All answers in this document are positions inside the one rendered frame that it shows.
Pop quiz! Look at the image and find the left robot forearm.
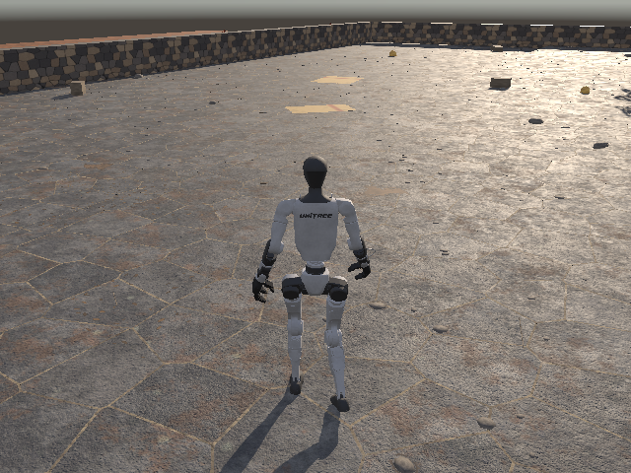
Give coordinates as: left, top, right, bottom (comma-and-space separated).
255, 239, 277, 283

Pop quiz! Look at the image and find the robot right upper arm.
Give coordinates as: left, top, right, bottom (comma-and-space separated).
336, 198, 363, 251

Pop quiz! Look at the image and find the robot left upper arm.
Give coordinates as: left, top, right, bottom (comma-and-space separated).
268, 199, 295, 255

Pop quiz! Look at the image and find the robot right hand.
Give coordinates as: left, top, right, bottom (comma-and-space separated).
348, 262, 371, 280

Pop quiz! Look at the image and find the robot left thigh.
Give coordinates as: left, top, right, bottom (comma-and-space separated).
281, 274, 304, 336

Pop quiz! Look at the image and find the robot left hand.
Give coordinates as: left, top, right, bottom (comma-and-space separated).
252, 277, 274, 303

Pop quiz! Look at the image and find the right robot forearm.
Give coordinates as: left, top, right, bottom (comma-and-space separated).
353, 236, 370, 268

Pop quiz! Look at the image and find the robot head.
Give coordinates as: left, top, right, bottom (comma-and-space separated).
299, 156, 332, 203

